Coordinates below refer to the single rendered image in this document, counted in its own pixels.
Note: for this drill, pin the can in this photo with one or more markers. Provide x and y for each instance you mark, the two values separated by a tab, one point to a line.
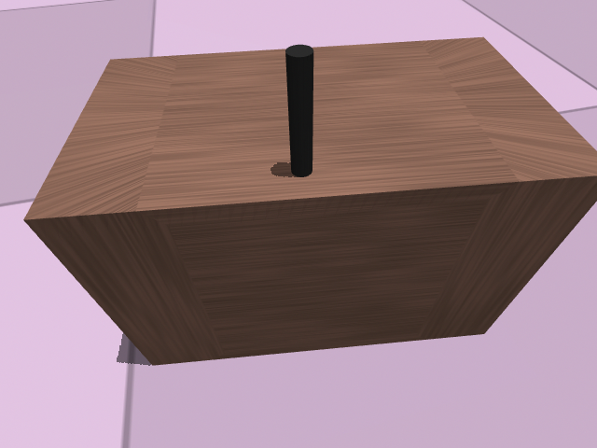
299	75

